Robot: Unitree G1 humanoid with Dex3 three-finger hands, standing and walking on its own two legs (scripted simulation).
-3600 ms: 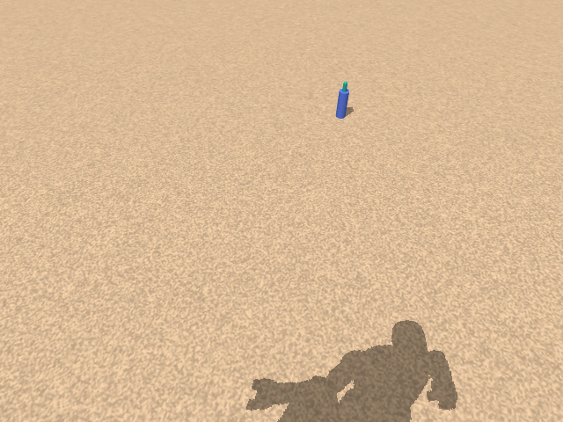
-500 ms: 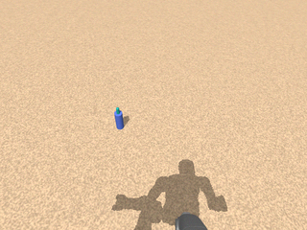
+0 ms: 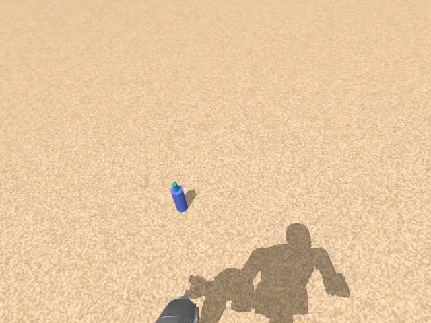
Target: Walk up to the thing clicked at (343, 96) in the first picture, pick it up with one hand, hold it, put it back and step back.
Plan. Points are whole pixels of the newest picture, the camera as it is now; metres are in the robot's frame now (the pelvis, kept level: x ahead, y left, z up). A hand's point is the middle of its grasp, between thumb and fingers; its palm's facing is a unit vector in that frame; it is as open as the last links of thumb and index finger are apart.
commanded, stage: walk up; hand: left
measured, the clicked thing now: (178, 196) +0.78 +0.28 -0.66
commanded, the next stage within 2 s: none
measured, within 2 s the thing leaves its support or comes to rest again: neither
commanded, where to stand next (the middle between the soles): +0.45 +0.06 m, yaw -1 degrees
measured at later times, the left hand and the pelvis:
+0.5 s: hand (86, 287) +0.21 +0.33 -0.15, palm faces -0.03 -0.94 -0.34, open 7.4 cm; pelvis +0.17 +0.06 +0.00, yaw +0 degrees
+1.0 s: hand (105, 223) +0.36 +0.32 -0.13, palm faces -0.03 -0.90 -0.44, open 7.4 cm; pelvis +0.31 +0.04 -0.01, yaw -1 degrees
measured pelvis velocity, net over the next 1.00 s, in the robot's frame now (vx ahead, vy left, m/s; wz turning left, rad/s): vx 0.31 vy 0.04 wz -0.01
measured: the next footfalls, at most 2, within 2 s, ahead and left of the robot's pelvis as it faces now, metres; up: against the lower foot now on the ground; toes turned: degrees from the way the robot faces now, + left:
left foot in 0.18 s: +0.21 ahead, +0.16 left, +0.00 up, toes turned +6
right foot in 0.66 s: +0.38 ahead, -0.09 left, +0.00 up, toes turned -5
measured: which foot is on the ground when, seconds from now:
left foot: up 0.00-0.16, down 0.18-0.68, up 0.70-1.00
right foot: down 0.00-0.22, up 0.24-0.64, down 0.66-1.00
